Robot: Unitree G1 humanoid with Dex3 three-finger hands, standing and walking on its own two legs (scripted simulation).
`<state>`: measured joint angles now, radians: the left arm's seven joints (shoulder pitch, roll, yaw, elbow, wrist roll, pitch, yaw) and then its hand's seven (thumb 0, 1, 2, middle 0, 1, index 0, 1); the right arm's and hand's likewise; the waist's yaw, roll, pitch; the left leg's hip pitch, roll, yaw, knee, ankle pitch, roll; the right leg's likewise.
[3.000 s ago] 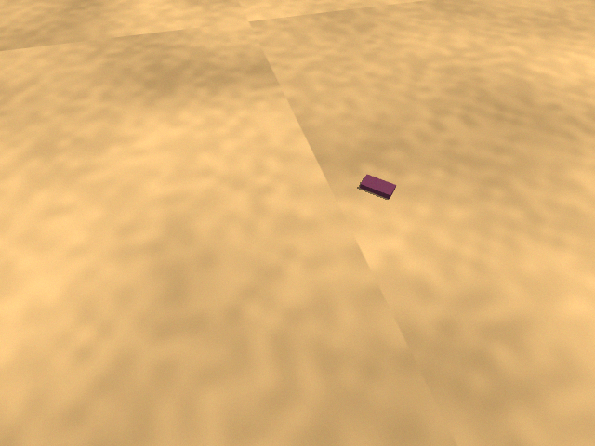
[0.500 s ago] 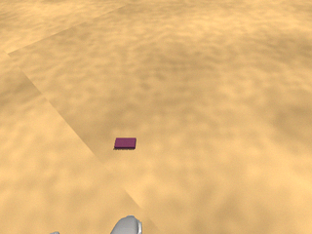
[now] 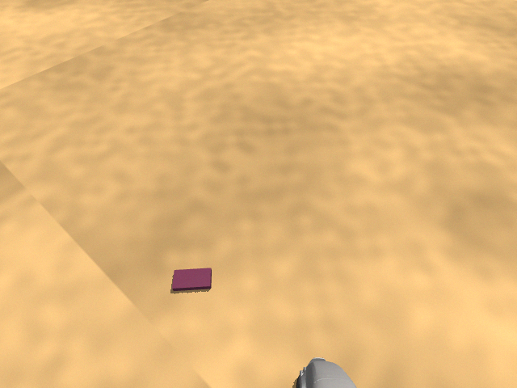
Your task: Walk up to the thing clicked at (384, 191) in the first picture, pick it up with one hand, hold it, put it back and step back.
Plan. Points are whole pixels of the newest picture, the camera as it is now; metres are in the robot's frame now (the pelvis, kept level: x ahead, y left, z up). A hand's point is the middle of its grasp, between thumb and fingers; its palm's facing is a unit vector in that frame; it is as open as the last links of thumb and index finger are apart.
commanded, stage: walk up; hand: left
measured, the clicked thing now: (192, 279) +0.61 +0.27 -0.75
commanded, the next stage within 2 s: none
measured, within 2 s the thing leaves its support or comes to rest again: neither
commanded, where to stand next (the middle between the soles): +0.25 +0.04 m, yaw +2 degrees
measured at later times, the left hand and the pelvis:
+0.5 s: hand (89, 367) +0.19 +0.31 -0.16, palm faces -0.02 -0.92 -0.39, open 7.4 cm; pelvis +0.14 +0.03 -0.02, yaw +1 degrees
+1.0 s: hand (116, 308) +0.29 +0.29 -0.15, palm faces -0.03 -0.94 -0.35, open 7.4 cm; pelvis +0.19 +0.03 +0.00, yaw +0 degrees
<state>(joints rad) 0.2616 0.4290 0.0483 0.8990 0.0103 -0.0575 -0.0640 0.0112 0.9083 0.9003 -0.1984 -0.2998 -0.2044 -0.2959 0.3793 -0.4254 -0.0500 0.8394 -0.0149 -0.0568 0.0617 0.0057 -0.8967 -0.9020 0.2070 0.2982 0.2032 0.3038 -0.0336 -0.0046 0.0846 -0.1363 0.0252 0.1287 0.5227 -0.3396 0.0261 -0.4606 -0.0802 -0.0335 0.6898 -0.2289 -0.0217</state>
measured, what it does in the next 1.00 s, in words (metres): walks ahead: right foot, then left foot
